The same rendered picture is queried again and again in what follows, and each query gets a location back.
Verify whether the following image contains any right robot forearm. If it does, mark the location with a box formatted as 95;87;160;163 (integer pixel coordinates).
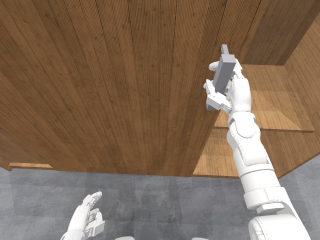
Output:
226;111;311;240

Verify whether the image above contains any robot left hand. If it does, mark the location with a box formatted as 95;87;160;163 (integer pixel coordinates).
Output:
67;191;105;240

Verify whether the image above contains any left robot forearm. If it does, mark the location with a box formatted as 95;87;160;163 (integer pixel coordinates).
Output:
60;229;86;240

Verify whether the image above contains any right robot upper arm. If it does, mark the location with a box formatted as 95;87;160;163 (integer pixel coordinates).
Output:
248;213;309;240

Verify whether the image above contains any robot right hand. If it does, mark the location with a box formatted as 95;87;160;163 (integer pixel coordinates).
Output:
203;58;252;117

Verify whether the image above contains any handle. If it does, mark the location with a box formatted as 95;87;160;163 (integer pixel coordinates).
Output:
206;44;236;111

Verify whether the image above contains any wardrobe door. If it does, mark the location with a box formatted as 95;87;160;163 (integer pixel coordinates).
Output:
0;0;269;177
0;125;48;164

